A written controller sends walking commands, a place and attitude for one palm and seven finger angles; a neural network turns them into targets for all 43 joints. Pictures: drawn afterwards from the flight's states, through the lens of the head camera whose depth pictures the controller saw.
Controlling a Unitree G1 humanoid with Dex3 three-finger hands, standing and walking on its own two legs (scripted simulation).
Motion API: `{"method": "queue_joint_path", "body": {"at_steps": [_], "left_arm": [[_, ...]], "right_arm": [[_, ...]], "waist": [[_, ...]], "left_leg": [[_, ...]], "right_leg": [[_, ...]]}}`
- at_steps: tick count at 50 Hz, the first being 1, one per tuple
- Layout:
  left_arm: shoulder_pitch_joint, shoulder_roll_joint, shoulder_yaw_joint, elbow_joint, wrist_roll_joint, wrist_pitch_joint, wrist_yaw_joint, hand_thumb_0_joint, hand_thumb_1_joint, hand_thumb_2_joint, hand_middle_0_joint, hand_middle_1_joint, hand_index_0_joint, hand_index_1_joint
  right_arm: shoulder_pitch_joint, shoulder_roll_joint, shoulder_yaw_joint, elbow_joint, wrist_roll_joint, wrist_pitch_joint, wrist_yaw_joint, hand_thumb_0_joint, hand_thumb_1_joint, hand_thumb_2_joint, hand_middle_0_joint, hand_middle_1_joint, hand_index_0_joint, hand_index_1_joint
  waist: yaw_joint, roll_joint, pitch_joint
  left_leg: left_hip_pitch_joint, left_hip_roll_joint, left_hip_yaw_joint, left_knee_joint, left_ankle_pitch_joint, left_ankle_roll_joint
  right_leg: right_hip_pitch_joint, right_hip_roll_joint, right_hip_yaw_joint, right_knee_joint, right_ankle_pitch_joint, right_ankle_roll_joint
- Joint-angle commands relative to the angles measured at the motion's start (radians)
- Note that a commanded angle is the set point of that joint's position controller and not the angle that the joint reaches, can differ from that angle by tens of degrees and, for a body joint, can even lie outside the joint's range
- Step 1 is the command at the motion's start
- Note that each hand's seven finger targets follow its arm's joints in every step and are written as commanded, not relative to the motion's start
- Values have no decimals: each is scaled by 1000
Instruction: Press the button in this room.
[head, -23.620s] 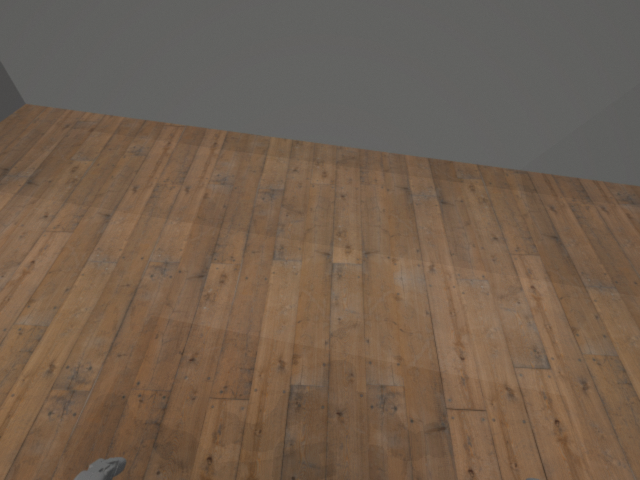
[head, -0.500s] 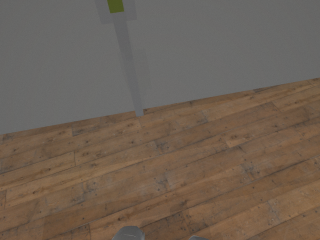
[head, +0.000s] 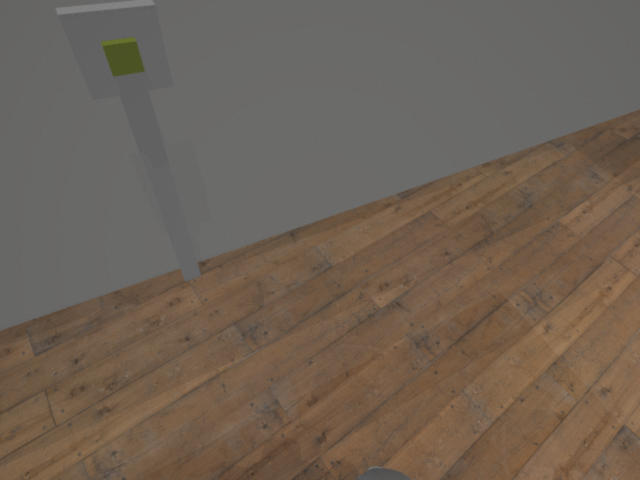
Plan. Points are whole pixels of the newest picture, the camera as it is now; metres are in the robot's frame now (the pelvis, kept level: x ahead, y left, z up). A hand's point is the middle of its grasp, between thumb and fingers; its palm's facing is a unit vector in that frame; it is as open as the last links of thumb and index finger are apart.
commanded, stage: walk to a spot facing it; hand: left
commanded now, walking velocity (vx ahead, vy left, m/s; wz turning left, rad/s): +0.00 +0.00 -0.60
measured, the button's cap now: (123, 56) +0.80 +0.47 +0.08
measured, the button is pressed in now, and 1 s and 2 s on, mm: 0 0 0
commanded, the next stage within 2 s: turn to face it in 1.16 s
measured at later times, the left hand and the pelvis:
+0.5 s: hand (272, 374) +0.30 +0.10 -0.17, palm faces -0.35 -0.91 -0.22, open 7.4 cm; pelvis +0.12 -0.05 -0.01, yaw -19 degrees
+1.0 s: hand (272, 298) +0.44 +0.12 -0.18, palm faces -0.52 -0.83 -0.21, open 7.4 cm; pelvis +0.27 -0.03 +0.00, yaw -37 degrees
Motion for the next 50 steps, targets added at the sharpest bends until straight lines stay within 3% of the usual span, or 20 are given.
{"method": "queue_joint_path", "body": {"at_steps": [1,9,12,14,15,16,17,18,19,21,24,28,33,36,37,38,39,42,45,50], "left_arm": [[-46,15,-7,-89,3,-27,-7,0,900,900,-200,-300,-200,-300],[-245,-14,-28,-125,-4,-16,-5,0,900,900,-200,-300,-200,-300],[-218,-3,-26,-122,-3,-23,0,0,900,900,-200,-300,-200,-300],[-93,33,-20,-90,-1,-41,5,0,900,900,-200,-300,-200,-300],[41,77,-7,-50,2,-58,10,0,900,900,-200,-300,-200,-300],[168,199,14,-11,2,-73,24,0,900,900,-200,-300,-200,-300],[211,254,23,11,-29,-68,36,0,900,900,-200,-300,-200,-300],[177,243,27,-16,-33,-64,47,0,900,900,-200,-300,-200,-300],[91,215,21,-39,-34,-53,51,0,900,900,-200,-300,-200,-300],[-31,151,-2,-71,-24,-62,53,0,900,900,-200,-300,-200,-300],[-82,138,-5,-74,-6,-77,49,0,900,900,-200,-300,-200,-300],[-51,141,-1,-70,-7,-84,34,0,900,900,-200,-300,-200,-300],[-22,154,10,-76,-7,-78,31,0,900,900,-200,-300,-200,-300],[-50,146,14,-82,-14,-64,36,0,900,900,-200,-300,-200,-300],[-50,104,5,-92,-21,-59,37,0,900,900,-200,-300,-200,-300],[2,35,-7,-103,-31,-54,28,0,900,900,-200,-300,-200,-300],[12,37,-12,-107,-18,-56,29,0,900,900,-200,-300,-200,-300],[-43,55,7,-90,-4,-39,13,0,900,900,-200,-300,-200,-300],[-16,24,0,-79,-8,-21,6,0,900,900,-200,-300,-200,-300],[-75,1,-5,-101,-7,-2,4,0,900,900,-200,-300,-200,-300]], "right_arm": [[93,-130,-27,-12,-1,-36,-19,0,-900,-900,200,300,200,300],[210,-132,-51,75,-8,-18,-21,0,-900,-900,200,300,200,300],[196,-157,-68,81,-3,-13,-18,0,-900,-900,200,300,200,300],[185,-173,-73,75,6,-15,-11,0,-900,-900,200,300,200,300],[162,-172,-70,60,15,-17,-4,0,-900,-900,200,300,200,300],[168,-105,-50,27,31,-15,7,0,-900,-900,200,300,200,300],[99,-86,-46,-17,29,-15,-5,0,-900,-900,200,300,200,300],[60,-101,-43,-26,22,-10,-9,0,-900,-900,200,300,200,300],[9,-110,-51,-31,21,-6,-7,0,-900,-900,200,300,200,300],[-3,-96,-46,-11,-1,8,3,0,-900,-900,200,300,200,300],[66,-77,-44,8,-5,21,8,0,-900,-900,200,300,200,300],[-21,-87,-44,-34,-4,13,21,0,-900,-900,200,300,200,300],[-133,-85,-40,-91,5,-10,22,0,-900,-900,200,300,200,300],[-47,-105,-43,-67,7,-22,5,0,-900,-900,200,300,200,300],[41,-157,-51,-43,2,-31,-5,0,-900,-900,200,300,200,300],[110,-269,-74,-35,-12,-32,-7,0,-900,-900,200,300,200,300],[129,-286,-72,-48,-3,-11,0,0,-900,-900,200,300,200,300],[-7,-173,-44,-67,-10,-11,-8,0,-900,-900,200,300,200,300],[-1,-145,-39,-53,-5,-19,-11,0,-900,-900,200,300,200,300],[47,-149,-56,-18,-1,-14,-11,0,-900,-900,200,300,200,300]], "waist": [[-26,168,9],[-90,214,35],[-66,244,2],[-2,214,-80],[71,158,-148],[111,-118,-263],[114,-194,-302],[110,-159,-292],[80,-78,-188],[7,25,-55],[-49,-46,-55],[-30,-111,-29],[1,-138,-24],[-50,-91,-82],[-85,15,-140],[-100,305,-218],[-99,318,-205],[-53,230,-14],[-35,203,-56],[-50,184,-66]], "left_leg": [[131,234,-73,-143,585,31],[201,265,55,-59,781,74],[228,275,101,26,955,64],[209,271,143,208,1005,34],[50,262,163,413,862,-12],[-312,137,162,712,99,-68],[-492,35,55,958,-365,-96],[-487,69,-87,966,-274,-85],[-505,99,-93,973,-208,-82],[-438,133,-82,849,-99,-93],[-357,111,-57,704,-69,-109],[-385,81,-46,571,9,-115],[-290,18,-36,307,-15,-102],[-65,-11,-19,56,83,-95],[131,71,-84,-58,157,-72],[340,364,-382,-74,296,29],[254,493,-435,-103,308,103],[24,366,-258,-153,307,89],[60,293,-49,-104,585,62],[126,306,33,-88,636,85]], "right_leg": [[-194,-58,-25,173,72,37],[-135,-66,-124,-145,67,26],[-25,-28,-161,-274,44,-13],[176,8,-185,-434,82,-43],[450,-17,-156,-559,237,-66],[800,-292,209,-551,576,-175],[844,-475,439,-552,957,-298],[731,-431,416,-600,790,-288],[622,-406,417,-644,529,-284],[367,-317,276,-687,421,-226],[248,-245,194,-708,380,-203],[231,-197,213,-737,228,-201],[255,-197,289,-691,289,-199],[244,-156,278,-552,383,-143],[151,-86,223,-417,315,-95],[-77,49,81,-169,-95,-27],[-94,10,24,21,-314,-7],[-109,-71,11,193,-134,23],[-74,-82,-23,202,-27,45],[-97,-99,-62,87,3,60]]}}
